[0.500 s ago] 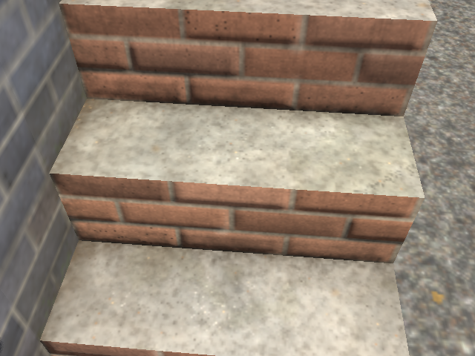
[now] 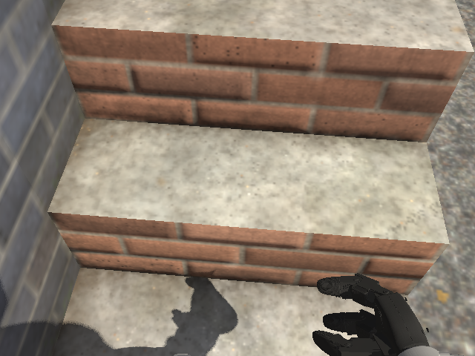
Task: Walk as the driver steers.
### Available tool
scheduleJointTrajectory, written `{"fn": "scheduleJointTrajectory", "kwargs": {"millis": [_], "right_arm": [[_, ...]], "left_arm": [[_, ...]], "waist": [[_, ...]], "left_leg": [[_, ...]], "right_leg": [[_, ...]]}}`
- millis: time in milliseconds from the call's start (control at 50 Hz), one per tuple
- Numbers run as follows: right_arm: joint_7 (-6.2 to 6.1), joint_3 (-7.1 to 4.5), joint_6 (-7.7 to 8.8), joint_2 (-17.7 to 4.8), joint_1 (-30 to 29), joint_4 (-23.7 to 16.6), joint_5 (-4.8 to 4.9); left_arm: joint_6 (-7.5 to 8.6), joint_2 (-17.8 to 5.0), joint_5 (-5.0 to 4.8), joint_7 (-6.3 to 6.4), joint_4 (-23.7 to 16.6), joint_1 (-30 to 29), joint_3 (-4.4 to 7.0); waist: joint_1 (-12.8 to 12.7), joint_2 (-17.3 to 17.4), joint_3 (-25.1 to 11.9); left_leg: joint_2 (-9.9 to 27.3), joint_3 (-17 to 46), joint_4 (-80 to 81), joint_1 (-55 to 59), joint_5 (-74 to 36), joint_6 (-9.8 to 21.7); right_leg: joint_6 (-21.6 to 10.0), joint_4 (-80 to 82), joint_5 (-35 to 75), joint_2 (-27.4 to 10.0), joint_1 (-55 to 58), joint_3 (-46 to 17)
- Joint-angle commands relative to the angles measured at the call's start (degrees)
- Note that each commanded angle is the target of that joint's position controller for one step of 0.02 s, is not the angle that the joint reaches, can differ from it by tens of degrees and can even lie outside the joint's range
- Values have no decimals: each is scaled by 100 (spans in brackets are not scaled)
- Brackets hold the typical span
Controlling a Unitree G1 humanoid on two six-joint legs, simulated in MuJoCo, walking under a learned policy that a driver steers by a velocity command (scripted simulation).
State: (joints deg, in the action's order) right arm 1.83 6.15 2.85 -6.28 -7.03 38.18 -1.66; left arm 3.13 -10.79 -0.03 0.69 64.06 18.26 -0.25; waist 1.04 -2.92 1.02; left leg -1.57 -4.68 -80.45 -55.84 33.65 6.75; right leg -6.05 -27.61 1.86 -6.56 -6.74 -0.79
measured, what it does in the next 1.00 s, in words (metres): climbs: right foot 0.21 m higher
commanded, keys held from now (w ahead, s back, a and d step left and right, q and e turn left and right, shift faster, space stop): w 0.50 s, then no key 0.50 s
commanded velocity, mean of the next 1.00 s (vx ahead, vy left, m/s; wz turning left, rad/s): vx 0.35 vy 0.00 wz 0.00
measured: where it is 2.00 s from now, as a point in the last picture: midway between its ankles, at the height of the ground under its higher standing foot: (289, 252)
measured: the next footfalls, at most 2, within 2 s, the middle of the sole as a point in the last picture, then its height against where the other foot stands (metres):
right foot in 0.62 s outside the picture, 0.21 m higher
left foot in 1.10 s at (233, 336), level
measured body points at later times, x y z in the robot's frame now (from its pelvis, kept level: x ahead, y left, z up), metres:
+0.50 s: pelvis +0.13 -0.03 +0.17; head +0.12 -0.01 +0.62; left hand +0.30 +0.11 +0.04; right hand +0.04 -0.22 +0.02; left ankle +0.11 +0.11 -0.58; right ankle +0.23 -0.19 -0.22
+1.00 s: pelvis +0.28 -0.09 +0.36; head +0.24 -0.13 +0.81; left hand +0.31 +0.12 +0.22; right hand +0.40 -0.31 +0.22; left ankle +0.28 +0.05 -0.23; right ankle +0.28 -0.22 -0.37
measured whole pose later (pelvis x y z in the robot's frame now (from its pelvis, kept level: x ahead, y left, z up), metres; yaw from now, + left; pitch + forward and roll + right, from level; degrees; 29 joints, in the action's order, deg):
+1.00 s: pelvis +0.28 -0.09 +0.36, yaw -2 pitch -3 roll +1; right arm 0.8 -0.5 -0.8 -10.9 9.9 52.0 1.0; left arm 3.9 -6.4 1.2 1.8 58.4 19.4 -2.7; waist -2.0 3.5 -3.4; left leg -3.0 3.4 -84.5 -37.4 8.7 -1.2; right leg -0.2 -36.7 -19.2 -5.6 -14.7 5.7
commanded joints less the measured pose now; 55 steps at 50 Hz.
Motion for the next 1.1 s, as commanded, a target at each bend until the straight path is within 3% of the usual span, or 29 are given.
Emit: {"fn": "scheduleJointTrajectory", "kwargs": {"millis": [20, 40, 60, 100, 140, 180, 280, 360, 420, 480, 500, 540, 560, 580, 600, 620, 640, 660, 680, 700, 740, 760, 800, 900, 960, 1000, 1020, 1040, 1100], "right_arm": [[-230, -765, -394, -1973, 3571, 1550, -275], [-164, -684, -372, -1518, 2814, 1695, -15], [-88, -567, -305, -995, 2112, 1853, 76], [48, -383, -155, -89, 1319, 2139, 48], [193, -399, -63, -224, 1775, 2437, -37], [131, -401, -55, -352, 2156, 2536, -57], [-138, -360, -68, -496, 2871, 2461, -178], [-258, -482, -34, -661, 3530, 2453, -29], [-435, -628, -87, -899, 4191, 2416, 122], [-452, -761, -8, -972, 4049, 2238, 183], [-460, -920, -72, -1354, 3828, 2230, 302], [-447, -956, -278, -1343, 3780, 2200, 312], [-341, -1006, -302, -1492, 3919, 2307, 368], [-283, -919, -390, -1372, 4328, 2471, 277], [-208, -870, -345, -1394, 4119, 2500, 135], [-164, -883, -328, -1595, 3972, 2576, 95], [-126, -894, -293, -1506, 3971, 2576, 125], [-84, -868, -264, -1158, 3790, 2399, 208], [-18, -943, -237, -1120, 3337, 2339, 314], [33, -1031, -250, -1080, 2846, 2186, 384], [84, -882, -308, -521, 2322, 1463, 266], [12, -856, -353, -560, 2486, 1274, 270], [-68, -824, -374, -663, 2682, 1272, 323], [-122, -771, -351, -784, 2462, 1234, 384], [-123, -875, -370, -1029, 2285, 1465, 297], [-124, -636, -463, -713, 2158, 1489, 142], [-135, -530, -499, -553, 1646, 1403, 118], [-129, -499, -475, -523, 1523, 1431, 84], [-152, -578, -453, -1011, 2053, 1762, -53]], "left_arm": [[331, -666, -53, -411, -460, 397, 268], [302, -220, -48, -472, -1143, -681, 175], [214, 204, -46, -398, -1434, -1227, 62], [27, 461, -22, -237, -1449, -730, -125], [9, 532, 98, -87, -1401, -696, -286], [-37, 496, 153, -28, -1417, -613, -354], [-82, 551, -81, 58, -1572, -1067, -441], [38, 521, -182, 153, -1731, -1340, -476], [65, 851, -266, 267, -1990, -1819, -616], [159, 631, -302, 223, -2335, -1940, -592], [197, 723, -201, 106, -2699, -2498, -717], [98, 932, -227, -4, -2877, -2887, -814], [72, 950, -282, -109, -2800, -2698, -737], [7, 947, -201, -152, -2787, -2553, -677], [-44, 608, -277, -123, -2652, -1890, -491], [-48, 322, -265, -114, -2482, -1071, -324], [-40, 121, -148, -179, -2404, -476, -224], [-143, -765, 40, -127, -2137, 445, 110], [-308, -1372, 174, 26, -1571, 1455, 369], [-313, -1498, 256, 110, -1449, 1020, 367], [-308, -706, -77, 126, -1425, -864, 83], [-277, -220, -110, 56, -1351, -1458, -13], [-158, 265, -42, -87, -1021, -1366, -114], [174, 60, 100, 53, -957, -710, -164], [272, -193, 198, 116, -1043, -634, -130], [158, -246, 73, 181, -1184, -1196, -171], [105, -317, -12, 238, -1080, -823, -154], [105, -459, 135, 251, -1137, -725, -106], [149, -299, 109, 93, -1140, -714, -153]], "waist": [[551, 2274, -3351], [138, 1422, -2037], [-192, 821, -637], [-947, 371, 109], [-909, 374, -103], [-891, 512, -112], [-532, 1050, 59], [-263, 1081, 6], [50, 1200, 164], [31, 1150, 23], [-59, 1296, 86], [77, 1210, -288], [65, 1216, -469], [-10, 1518, -675], [-485, 1862, -509], [-981, 2065, -723], [-1178, 1935, -1275], [-1427, -34, -2013], [-1651, -1354, -2495], [-1278, -1089, -2188], [-141, -960, -576], [240, -768, 69], [319, -362, 340], [206, -216, 230], [73, -162, 172], [393, -138, 19], [136, -209, 278], [-59, -508, 79], [-102, -628, -77]], "left_leg": [[1602, 6311, 6185, 5209, 2998, 972], [1569, 5505, 5967, 4001, 3303, 437], [1557, 4484, 5365, 2677, 2895, 193], [1068, 2406, 4724, 1543, 918, -346], [1098, 1562, 5057, 2123, -374, -280], [1243, 1402, 5605, 2367, -406, -201], [1807, 1836, 6366, 2704, -338, 145], [2047, 1700, 6580, 3806, -562, 289], [2260, 1788, 7077, 4471, -348, 461], [2357, 1455, 7505, 4698, -397, 484], [2451, 1255, 8333, 4267, -555, 582], [2126, 385, 8407, 3949, -1908, 374], [2006, 117, 8532, 3743, -2557, 528], [2023, 109, 8343, 4085, -3907, 673], [1902, -95, 7838, 4631, -6154, 676], [1818, -218, 6911, 5249, -8372, 507], [1706, -104, 5720, 4672, -9587, 388], [1027, 44, 4091, 3424, -8079, 120], [381, 606, 2832, 2461, -3596, 66], [18, 1520, 90, 2214, -2657, -105], [111, 1589, -2433, 1619, -1967, -395], [193, 1276, -2729, 1448, -1685, -432], [-143, 1041, -3111, 1472, -2139, -299], [-198, 1160, -1930, 1477, -2526, -601], [-188, 942, -1114, 1987, -2573, -867], [85, 230, 1930, 3475, -2487, -926], [-58, -255, 3217, 3508, -1799, -941], [-31, -256, 3815, 3836, -1474, -899], [520, 753, 5585, 4078, -3927, -603]], "right_leg": [[-297, -7098, -111, 1482, -2613, -1830], [-303, -8180, -379, 1373, -3571, -1587], [-309, -8433, -350, 1295, -4323, -1158], [-342, -8714, -325, 1128, -4552, -1172], [-398, -9098, -56, 1140, -5294, -931], [-262, -9234, 300, 1136, -5961, -753], [299, -11072, 61, 1098, -7747, -525], [480, -10439, -230, 829, -8585, -654], [642, -10058, -959, 555, -9178, -373], [582, -9558, -1023, 259, -8820, -265], [462, -8236, -1899, -129, -7857, 195], [243, -6216, -2510, -98, -5513, 780], [197, -5573, -3018, 294, -4107, 1494], [44, -5749, -3623, 618, -3501, 1703], [-106, -5330, -3836, 807, -3351, 1752], [-297, -4439, -3730, 794, -2982, 1308], [-660, -3897, -3155, 463, -2049, -311], [-1191, -2005, -3919, -621, -867, -3282], [-1422, 395, -4906, -1198, 175, -5378], [-1139, 1049, -5812, -1500, -791, -6194], [-289, 592, -5194, -1198, -2841, -3972], [-131, 151, -5196, -975, -3498, -2844], [-29, -391, -4530, -650, -3701, -1653], [-107, 490, -2792, -752, -2108, -761], [-317, 796, -2243, -735, -1721, -371], [-152, 1078, -1544, -297, -1975, 499], [-333, 1266, -1251, -330, -1689, 419], [-571, 1423, -641, -624, -1344, 93], [-133, 502, 868, -387, -189, 277]]}}
Velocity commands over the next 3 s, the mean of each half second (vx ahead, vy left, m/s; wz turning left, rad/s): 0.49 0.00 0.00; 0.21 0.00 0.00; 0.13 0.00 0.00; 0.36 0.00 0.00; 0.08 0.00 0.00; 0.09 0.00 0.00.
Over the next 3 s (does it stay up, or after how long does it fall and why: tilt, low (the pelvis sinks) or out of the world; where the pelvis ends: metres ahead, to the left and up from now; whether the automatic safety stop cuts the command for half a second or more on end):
stays up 0.57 -0.06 0.58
